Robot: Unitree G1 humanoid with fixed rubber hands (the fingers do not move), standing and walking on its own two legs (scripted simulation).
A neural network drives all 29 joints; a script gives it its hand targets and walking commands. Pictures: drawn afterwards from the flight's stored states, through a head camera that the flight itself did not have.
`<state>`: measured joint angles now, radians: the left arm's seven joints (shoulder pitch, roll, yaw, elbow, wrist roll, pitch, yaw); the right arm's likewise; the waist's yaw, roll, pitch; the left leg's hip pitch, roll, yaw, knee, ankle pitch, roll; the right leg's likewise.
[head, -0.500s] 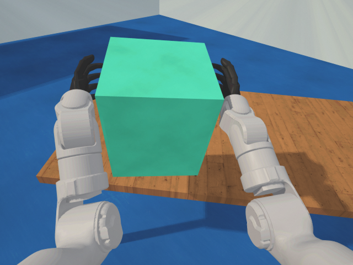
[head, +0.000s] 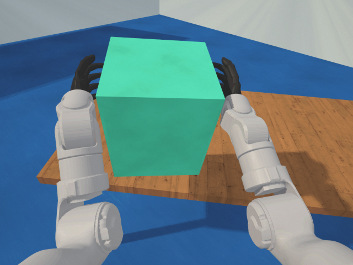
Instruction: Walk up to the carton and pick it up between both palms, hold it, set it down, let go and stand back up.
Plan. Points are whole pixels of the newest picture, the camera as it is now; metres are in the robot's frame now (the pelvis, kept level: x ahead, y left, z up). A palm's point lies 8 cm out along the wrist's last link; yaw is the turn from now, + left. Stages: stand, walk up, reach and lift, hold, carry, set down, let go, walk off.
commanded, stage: hold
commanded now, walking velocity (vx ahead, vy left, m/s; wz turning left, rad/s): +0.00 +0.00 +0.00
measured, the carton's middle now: (158, 111) +0.39 +0.01 +0.18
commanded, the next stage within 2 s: none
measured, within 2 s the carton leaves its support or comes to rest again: neither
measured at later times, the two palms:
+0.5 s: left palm (81, 92) +0.36 +0.16 +0.26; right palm (229, 94) +0.36 -0.14 +0.24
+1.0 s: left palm (81, 94) +0.36 +0.16 +0.25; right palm (229, 95) +0.36 -0.14 +0.24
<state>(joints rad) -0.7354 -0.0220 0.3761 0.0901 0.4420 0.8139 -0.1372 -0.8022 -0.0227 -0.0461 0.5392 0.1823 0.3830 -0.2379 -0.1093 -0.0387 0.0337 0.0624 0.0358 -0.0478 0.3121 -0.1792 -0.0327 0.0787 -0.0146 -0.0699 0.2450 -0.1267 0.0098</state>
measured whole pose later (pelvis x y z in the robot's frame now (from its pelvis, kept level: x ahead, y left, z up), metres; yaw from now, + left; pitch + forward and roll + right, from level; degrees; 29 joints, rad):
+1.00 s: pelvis +0.00 +0.00 +0.00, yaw +0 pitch -11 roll -1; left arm -0.73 -0.02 0.37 0.08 0.44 0.82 -0.14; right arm -0.80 -0.02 -0.05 0.53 0.18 0.38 -0.24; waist -0.11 -0.05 0.03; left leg 0.06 0.04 -0.05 0.31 -0.18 -0.03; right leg 0.08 -0.01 -0.07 0.24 -0.13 0.01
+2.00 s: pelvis +0.00 +0.00 +0.00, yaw +0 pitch -11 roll -1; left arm -0.74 -0.02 0.38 0.09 0.44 0.81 -0.14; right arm -0.80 -0.02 -0.05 0.54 0.17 0.38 -0.24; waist -0.11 -0.05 0.04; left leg 0.07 0.04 -0.04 0.31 -0.18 -0.03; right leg 0.08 -0.02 -0.07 0.24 -0.12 0.01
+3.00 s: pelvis +0.00 +0.00 +0.00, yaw +0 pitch -12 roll -1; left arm -0.73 -0.03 0.38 0.07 0.45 0.82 -0.14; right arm -0.78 -0.02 -0.04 0.53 0.18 0.38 -0.24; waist -0.11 -0.05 0.04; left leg 0.07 0.04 -0.04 0.31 -0.18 -0.03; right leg 0.09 -0.01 -0.07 0.24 -0.13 0.01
